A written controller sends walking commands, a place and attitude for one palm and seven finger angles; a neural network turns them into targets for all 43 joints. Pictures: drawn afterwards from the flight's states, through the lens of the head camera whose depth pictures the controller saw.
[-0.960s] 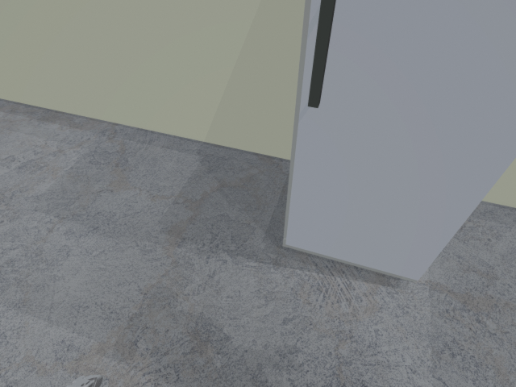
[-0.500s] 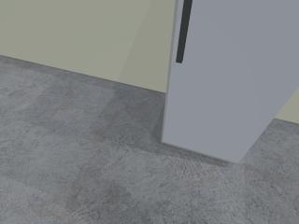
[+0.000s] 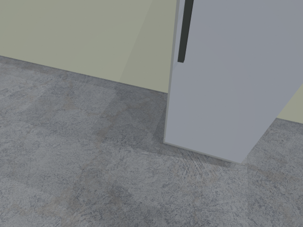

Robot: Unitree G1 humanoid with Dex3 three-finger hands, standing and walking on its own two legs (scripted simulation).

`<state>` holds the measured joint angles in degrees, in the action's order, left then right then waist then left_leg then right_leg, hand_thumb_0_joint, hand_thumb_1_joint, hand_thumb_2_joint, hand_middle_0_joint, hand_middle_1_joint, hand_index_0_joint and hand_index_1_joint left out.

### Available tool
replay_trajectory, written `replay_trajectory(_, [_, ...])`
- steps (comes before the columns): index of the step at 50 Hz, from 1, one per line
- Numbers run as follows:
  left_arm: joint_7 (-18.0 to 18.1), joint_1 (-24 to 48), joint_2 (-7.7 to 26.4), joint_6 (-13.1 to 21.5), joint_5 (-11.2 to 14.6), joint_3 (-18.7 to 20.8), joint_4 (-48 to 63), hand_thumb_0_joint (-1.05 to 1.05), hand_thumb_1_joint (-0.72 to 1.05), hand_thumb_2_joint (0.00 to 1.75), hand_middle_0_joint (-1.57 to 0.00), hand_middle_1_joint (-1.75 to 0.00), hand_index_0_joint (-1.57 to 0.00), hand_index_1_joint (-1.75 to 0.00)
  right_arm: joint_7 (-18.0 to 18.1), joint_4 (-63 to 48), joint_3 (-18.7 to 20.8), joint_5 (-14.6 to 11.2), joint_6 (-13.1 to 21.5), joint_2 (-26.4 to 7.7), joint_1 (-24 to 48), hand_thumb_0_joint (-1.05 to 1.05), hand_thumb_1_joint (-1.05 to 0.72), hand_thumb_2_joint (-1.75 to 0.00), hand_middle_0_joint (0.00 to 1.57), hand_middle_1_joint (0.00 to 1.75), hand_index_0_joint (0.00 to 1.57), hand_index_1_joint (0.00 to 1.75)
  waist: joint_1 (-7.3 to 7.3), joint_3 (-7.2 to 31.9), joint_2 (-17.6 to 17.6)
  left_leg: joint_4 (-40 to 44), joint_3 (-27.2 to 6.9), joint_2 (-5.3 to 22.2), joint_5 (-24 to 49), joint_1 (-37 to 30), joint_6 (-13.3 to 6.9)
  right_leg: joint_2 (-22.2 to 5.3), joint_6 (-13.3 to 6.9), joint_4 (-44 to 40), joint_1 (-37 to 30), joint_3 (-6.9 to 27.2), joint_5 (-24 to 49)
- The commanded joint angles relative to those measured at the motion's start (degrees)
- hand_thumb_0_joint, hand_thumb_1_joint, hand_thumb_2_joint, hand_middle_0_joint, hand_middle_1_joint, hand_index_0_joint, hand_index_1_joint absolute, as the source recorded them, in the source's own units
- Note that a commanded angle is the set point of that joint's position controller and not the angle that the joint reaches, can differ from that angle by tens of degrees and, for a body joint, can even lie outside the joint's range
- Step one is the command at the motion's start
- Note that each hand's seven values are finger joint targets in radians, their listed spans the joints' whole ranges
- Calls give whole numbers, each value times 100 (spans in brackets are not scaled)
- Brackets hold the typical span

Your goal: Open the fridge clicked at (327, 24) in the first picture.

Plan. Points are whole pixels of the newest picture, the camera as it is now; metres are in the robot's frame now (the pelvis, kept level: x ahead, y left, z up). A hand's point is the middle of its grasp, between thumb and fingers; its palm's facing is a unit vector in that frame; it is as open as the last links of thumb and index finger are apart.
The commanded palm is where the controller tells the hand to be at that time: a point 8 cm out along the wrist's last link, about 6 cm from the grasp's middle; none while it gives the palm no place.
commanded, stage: look at it before walking up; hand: left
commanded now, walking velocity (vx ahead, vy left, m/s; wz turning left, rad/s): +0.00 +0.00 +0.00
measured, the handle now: (186, 29) +0.78 -0.09 +0.17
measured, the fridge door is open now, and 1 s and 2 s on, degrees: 0 0 0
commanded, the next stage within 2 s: turn to face it in 0.48 s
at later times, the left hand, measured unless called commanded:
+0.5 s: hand out of the picture +0.08 +0.25 -0.15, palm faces -0.02 -0.94 -0.34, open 7.4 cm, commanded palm none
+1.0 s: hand out of the picture +0.08 +0.20 -0.18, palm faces -0.12 -0.96 -0.24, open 7.4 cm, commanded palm none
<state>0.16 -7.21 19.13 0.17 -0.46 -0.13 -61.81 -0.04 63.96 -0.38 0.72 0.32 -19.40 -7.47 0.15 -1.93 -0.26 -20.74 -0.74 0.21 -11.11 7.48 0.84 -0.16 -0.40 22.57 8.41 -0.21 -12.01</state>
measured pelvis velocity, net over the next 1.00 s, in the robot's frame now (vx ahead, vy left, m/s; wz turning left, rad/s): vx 0.00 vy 0.01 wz -0.12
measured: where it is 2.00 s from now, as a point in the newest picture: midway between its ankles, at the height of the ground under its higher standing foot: outside the picture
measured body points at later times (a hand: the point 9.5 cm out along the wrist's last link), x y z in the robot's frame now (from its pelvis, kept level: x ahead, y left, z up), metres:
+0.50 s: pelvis +0.01 +0.00 +0.00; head +0.02 +0.00 +0.45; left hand +0.08 +0.30 -0.13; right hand +0.09 -0.29 -0.13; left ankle +0.00 +0.13 -0.75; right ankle +0.00 -0.11 -0.75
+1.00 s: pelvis +0.00 +0.01 -0.01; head +0.03 +0.00 +0.43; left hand +0.09 +0.25 -0.16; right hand +0.03 -0.25 -0.16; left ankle +0.00 +0.13 -0.75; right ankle +0.00 -0.11 -0.75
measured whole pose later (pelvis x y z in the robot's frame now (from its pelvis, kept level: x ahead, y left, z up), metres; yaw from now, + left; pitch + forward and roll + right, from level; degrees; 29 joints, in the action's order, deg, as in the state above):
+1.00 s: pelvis +0.00 +0.01 -0.01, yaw -7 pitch +0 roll +1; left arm 0.2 -11.5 13.0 -3.1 -1.0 0.8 -55.8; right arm 1.1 58.2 1.2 0.8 -1.6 -12.5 -10.1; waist 0.1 -3.7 0.6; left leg -32.0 5.5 2.5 -17.8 13.6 0.7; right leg 2.4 -0.1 33.7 17.1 6.0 -16.0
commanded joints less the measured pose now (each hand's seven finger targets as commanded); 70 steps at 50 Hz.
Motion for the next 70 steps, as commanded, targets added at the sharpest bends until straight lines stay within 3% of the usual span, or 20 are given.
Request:
replay_trajectory(1, [48,260,1206,142,-16,233,379,0,90,90,-20,-30,-20,-30,72,-386,256,-11,156,-1154,321,0,-90,-90,20,30,20,30,-16,192,116,342,-536,595,379,86,-214,-674,-153,-541,97,713,193])
replay_trajectory(9, [52,240,1200,150,-15,227,369,0,90,90,-20,-30,-20,-30,79,-392,251,-17,168,-1154,354,0,-90,-90,20,30,20,30,-24,304,-6,337,-535,627,619,9,-212,-678,-144,-463,-29,647,596])
replay_trajectory(18, [57,215,1213,163,-19,233,340,0,90,90,-20,-30,-20,-30,82,-385,256,-25,165,-1150,374,0,-90,-90,20,30,20,30,-17,405,85,305,-503,636,788,-78,-207,-696,-148,-459,-130,657,866])
replay_trajectory(31, [48,244,1231,139,-20,242,353,0,90,90,-20,-30,-20,-30,105,-400,271,-18,159,-1193,410,0,-90,-90,20,30,20,30,-11,334,54,294,-433,673,908,-226,-193,-672,-155,-449,-50,677,1092])
replay_trajectory(36, [81,-136,601,-78,-26,174,433,0,90,90,-20,-30,-20,-30,148,-475,202,-7,24,-492,-1,0,-90,-90,20,30,20,30,11,327,78,-112,-72,719,909,-139,-79,-607,-93,-9,234,818,1512])
replay_trajectory(39, [82,-274,609,-137,-49,230,615,0,90,90,-20,-30,-20,-30,170,-644,275,-7,-29,-456,-119,0,-90,-90,20,30,20,30,23,321,208,-392,55,727,722,19,-80,-579,-141,222,410,992,1617])
replay_trajectory(42, [72,-348,573,-166,-60,281,791,0,90,90,-20,-30,-20,-30,183,-781,341,-8,-50,-431,-197,0,-90,-90,20,30,20,30,33,366,124,-555,73,782,542,126,-122,-504,-181,443,581,1075,1550])
replay_trajectory(51, [48,-497,316,-191,-95,367,1124,0,90,90,-20,-30,-20,-30,179,-1032,469,3,-63,-181,-284,0,-90,-90,20,30,20,30,12,236,6,-741,69,823,-594,512,-224,-313,-221,706,1262,1304,550])
replay_trajectory(56, [62,-510,229,-180,-105,397,1200,0,90,90,-20,-30,-20,-30,173,-1050,502,2,-56,-30,-479,0,-90,-90,20,30,20,30,60,335,191,-965,196,746,-834,449,-210,-323,-289,659,1547,1512,334])
replay_trajectory(60, [62,-513,60,-179,-106,396,1249,0,90,90,-20,-30,-20,-30,172,-1068,541,20,-37,-94,-534,0,-90,-90,20,30,20,30,48,336,-165,-608,-50,1059,-775,380,-339,-12,-169,1154,1724,1160,372])
replay_trajectory(62, [53,-591,-75,-177,-101,393,1226,0,90,90,-20,-30,-20,-30,170,-1079,578,20,-22,-193,-477,0,-90,-90,20,30,20,30,-2,390,-572,-267,-324,1491,-595,550,-535,181,-68,1886,1539,719,346])
replay_trajectory(63, [45,-699,-155,-195,-97,396,1209,0,90,90,-20,-30,-20,-30,173,-1117,595,30,-10,-254,-367,0,-90,-90,20,30,20,30,-79,353,-774,-144,-415,1737,-336,663,-680,230,-9,2295,1488,462,-146])
replay_trajectory(64, [34,-780,-213,-209,-102,404,1182,0,90,90,-20,-30,-20,-30,168,-1131,604,39,-8,-256,-259,0,-90,-90,20,30,20,30,-124,313,-966,-141,-385,1913,-41,765,-813,175,50,2505,1400,205,-835])
replay_trajectory(65, [27,-865,-244,-217,-107,409,1163,0,90,90,-20,-30,-20,-30,162,-1153,587,57,-24,-227,-206,0,-90,-90,20,30,20,30,-155,197,-943,-242,-225,1926,58,1048,-849,63,70,2441,1153,54,-1095])
replay_trajectory(66, [1,-1135,-281,-198,-109,433,1062,0,90,90,-20,-30,-20,-30,154,-1160,570,89,-52,-233,-145,0,-90,-90,20,30,20,30,-292,200,-693,-523,-25,1859,-406,1285,-732,-9,45,1995,706,38,-998])
replay_trajectory(67, [-25,-1474,-227,-150,-146,444,939,0,90,90,-20,-30,-20,-30,131,-1160,546,89,-78,-179,-124,0,-90,-90,20,30,20,30,-447,227,-132,-1220,248,1462,-1230,1654,-479,-69,-56,1168,219,383,-727])
replay_trajectory(68, [2,-1614,207,-57,-222,506,922,0,90,90,-20,-30,-20,-30,100,-1233,472,47,-115,218,-248,0,-90,-90,20,30,20,30,-452,36,1561,-2899,957,541,-2342,2601,-5,-1034,-473,-113,-3,2335,-1326])
replay_trajectory(69, [62,-1843,431,-26,-140,538,920,0,90,90,-20,-30,-20,-30,84,-1407,417,44,-134,274,0,0,-90,-90,20,30,20,30,-597,-165,2262,-3927,472,101,-2569,3013,46,-1628,-811,-1408,397,4024,-2317])
replay_trajectory(70, [98,-1673,384,-9,-101,514,927,0,90,90,-20,-30,-20,-30,65,-1405,439,54,-125,109,146,0,-90,-90,20,30,20,30,-466,-516,1686,-4300,-47,243,-1987,3028,-17,-1606,-932,-1723,760,4176,-2918])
